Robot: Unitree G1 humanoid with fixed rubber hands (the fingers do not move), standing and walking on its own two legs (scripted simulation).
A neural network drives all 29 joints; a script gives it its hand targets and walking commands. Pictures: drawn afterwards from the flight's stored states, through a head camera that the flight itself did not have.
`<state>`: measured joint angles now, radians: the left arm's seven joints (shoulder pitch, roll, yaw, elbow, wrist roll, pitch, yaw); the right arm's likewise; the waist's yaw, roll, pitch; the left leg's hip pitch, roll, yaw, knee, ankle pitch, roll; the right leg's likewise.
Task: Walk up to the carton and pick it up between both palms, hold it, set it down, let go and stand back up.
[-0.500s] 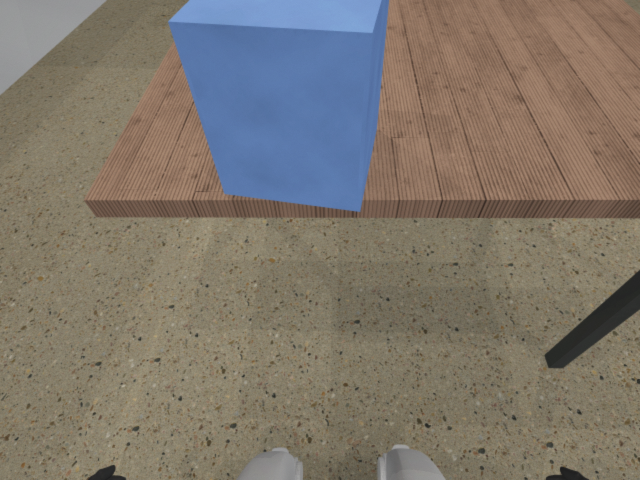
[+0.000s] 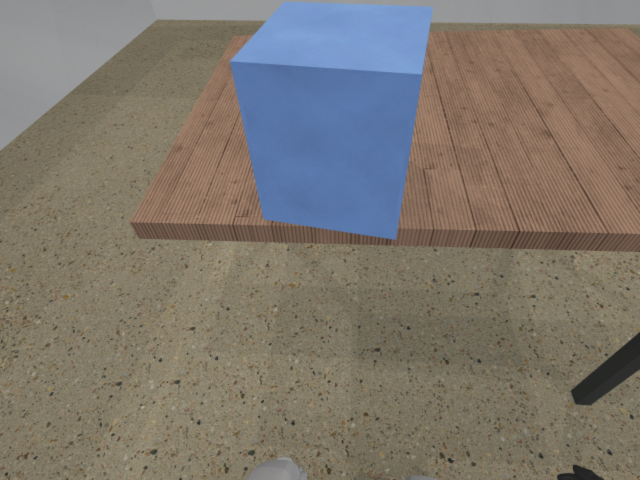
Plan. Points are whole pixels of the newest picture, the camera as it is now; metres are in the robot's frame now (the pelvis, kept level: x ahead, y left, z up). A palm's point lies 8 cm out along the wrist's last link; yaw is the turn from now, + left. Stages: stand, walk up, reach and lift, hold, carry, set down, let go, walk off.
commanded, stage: walk up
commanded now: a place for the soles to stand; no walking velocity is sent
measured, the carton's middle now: (340, 122) +0.57 -0.01 +0.17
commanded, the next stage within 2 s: none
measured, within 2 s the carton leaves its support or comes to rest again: neither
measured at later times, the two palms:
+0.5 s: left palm (114, 466) +0.17 +0.29 -0.08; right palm out of the picture +0.14 -0.33 -0.09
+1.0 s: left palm (108, 433) +0.21 +0.31 -0.08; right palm (586, 467) +0.18 -0.31 -0.10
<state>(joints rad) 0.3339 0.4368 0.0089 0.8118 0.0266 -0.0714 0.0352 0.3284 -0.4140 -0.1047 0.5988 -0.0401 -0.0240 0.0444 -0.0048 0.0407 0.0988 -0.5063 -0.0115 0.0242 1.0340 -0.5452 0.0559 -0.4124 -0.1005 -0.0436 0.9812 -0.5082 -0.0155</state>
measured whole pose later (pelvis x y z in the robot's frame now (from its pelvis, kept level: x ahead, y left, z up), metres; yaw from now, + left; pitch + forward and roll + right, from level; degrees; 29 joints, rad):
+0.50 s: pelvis +0.08 -0.02 +0.00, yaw -3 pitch -3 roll +2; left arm 0.27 0.41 0.01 0.82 0.03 -0.07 0.01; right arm 0.37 -0.41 -0.06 0.62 -0.04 -0.01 0.02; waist 0.00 0.00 0.10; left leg -0.43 0.00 0.04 1.10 -0.56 0.03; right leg -0.58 -0.06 -0.03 0.93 -0.29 -0.03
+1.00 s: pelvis +0.11 +0.00 +0.00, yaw -2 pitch -2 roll +1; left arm 0.24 0.41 0.01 0.82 0.03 -0.05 0.01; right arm 0.35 -0.41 -0.06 0.64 -0.04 -0.03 0.01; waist 0.00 0.04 0.10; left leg -0.44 0.01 0.04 0.98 -0.51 0.01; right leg -0.56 -0.05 -0.03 0.98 -0.40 -0.01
